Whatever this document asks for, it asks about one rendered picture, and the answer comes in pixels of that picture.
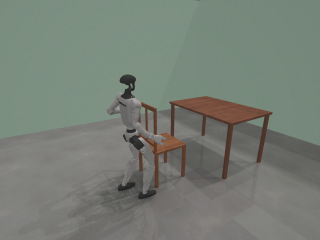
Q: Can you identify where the robot head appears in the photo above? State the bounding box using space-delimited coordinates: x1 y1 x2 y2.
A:
119 74 136 99

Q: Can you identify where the table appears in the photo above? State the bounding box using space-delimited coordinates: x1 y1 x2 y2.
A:
169 96 273 180

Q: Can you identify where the robot right shin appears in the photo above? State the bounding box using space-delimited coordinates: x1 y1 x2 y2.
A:
142 164 155 194

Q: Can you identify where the robot right forearm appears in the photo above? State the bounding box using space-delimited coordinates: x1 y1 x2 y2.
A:
135 122 155 141

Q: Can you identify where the robot left forearm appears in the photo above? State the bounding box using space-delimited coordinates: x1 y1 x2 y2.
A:
114 107 121 114

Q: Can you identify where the robot right hand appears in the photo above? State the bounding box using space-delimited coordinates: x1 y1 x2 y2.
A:
153 134 167 146

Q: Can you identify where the robot left upper arm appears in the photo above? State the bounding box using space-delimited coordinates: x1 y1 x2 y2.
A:
106 92 124 115

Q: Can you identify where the robot right upper arm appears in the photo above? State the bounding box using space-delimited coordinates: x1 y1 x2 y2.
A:
131 99 142 129

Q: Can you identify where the chair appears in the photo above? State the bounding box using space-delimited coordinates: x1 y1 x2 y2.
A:
138 102 186 188

